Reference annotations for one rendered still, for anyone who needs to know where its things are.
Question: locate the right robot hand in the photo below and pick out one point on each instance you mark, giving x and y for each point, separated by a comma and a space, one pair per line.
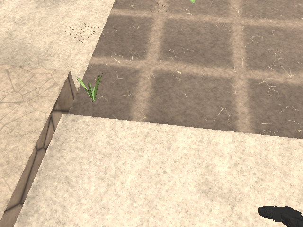
287, 215

